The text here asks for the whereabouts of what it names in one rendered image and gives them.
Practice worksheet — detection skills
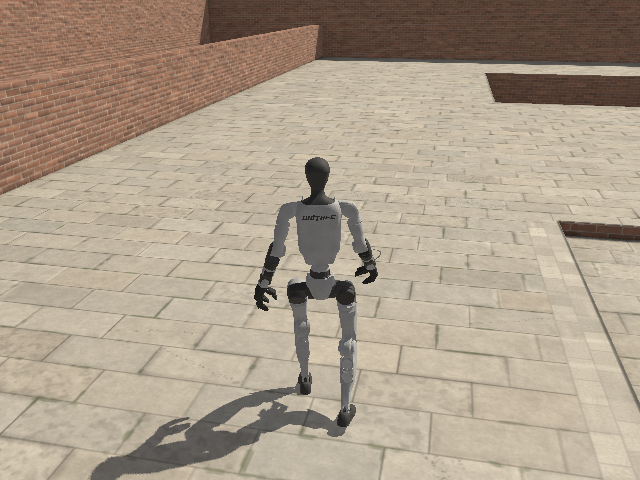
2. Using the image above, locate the left robot upper arm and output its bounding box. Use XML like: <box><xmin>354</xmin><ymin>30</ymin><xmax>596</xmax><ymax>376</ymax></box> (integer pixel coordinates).
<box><xmin>270</xmin><ymin>201</ymin><xmax>298</xmax><ymax>258</ymax></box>

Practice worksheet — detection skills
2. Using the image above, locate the right robot foot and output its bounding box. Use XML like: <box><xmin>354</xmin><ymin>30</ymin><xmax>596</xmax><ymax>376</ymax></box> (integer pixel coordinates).
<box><xmin>337</xmin><ymin>404</ymin><xmax>356</xmax><ymax>427</ymax></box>

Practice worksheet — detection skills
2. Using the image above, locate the right robot upper arm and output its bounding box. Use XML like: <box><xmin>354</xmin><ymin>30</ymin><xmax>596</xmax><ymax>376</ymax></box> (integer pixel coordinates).
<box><xmin>339</xmin><ymin>200</ymin><xmax>368</xmax><ymax>254</ymax></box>

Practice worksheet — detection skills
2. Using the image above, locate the humanoid robot head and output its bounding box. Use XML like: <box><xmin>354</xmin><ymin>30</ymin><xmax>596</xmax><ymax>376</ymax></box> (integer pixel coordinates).
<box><xmin>301</xmin><ymin>157</ymin><xmax>335</xmax><ymax>205</ymax></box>

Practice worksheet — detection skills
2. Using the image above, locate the right robot hand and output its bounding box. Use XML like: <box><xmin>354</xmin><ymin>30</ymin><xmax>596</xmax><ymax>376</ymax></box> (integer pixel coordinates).
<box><xmin>355</xmin><ymin>266</ymin><xmax>378</xmax><ymax>284</ymax></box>

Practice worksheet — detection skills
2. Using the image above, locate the robot left forearm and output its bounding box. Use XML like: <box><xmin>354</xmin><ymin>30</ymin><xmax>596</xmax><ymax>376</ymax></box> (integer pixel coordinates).
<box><xmin>258</xmin><ymin>242</ymin><xmax>280</xmax><ymax>288</ymax></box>

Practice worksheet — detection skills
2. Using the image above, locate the robot right forearm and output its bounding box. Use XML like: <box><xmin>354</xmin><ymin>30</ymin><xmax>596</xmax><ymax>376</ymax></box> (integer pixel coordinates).
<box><xmin>358</xmin><ymin>238</ymin><xmax>376</xmax><ymax>270</ymax></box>

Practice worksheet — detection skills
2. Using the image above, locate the left robot hand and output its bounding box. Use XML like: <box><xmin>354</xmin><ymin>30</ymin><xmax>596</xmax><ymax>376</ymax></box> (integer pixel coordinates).
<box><xmin>254</xmin><ymin>284</ymin><xmax>277</xmax><ymax>311</ymax></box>

